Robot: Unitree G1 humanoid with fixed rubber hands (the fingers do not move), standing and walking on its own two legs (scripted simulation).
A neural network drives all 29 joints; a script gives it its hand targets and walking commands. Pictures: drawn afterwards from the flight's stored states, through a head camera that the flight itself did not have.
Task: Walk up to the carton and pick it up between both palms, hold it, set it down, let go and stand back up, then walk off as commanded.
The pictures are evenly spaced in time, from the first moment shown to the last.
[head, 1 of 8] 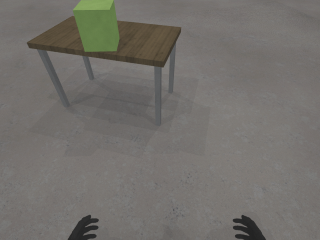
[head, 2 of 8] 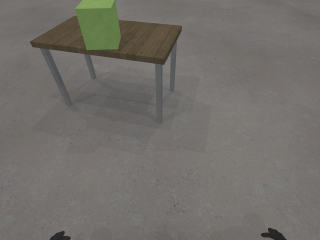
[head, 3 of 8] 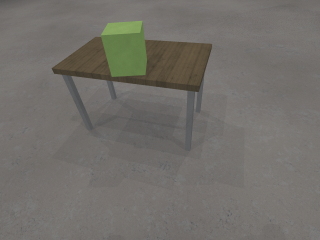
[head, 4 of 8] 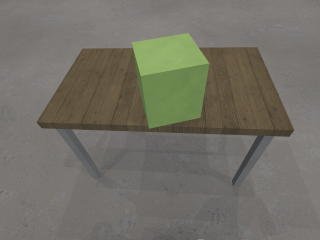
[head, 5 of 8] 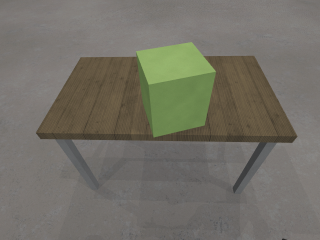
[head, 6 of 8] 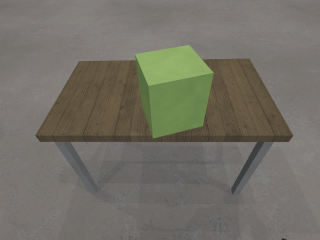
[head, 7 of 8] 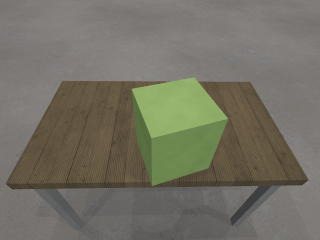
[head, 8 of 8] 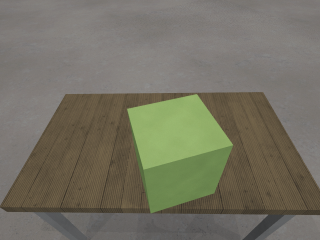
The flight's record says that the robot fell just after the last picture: no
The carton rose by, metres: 0.00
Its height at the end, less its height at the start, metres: +0.00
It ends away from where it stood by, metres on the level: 0.00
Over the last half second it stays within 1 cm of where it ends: yes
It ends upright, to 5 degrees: yes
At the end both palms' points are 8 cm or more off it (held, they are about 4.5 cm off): yes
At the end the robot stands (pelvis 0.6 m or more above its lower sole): yes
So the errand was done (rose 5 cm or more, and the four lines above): no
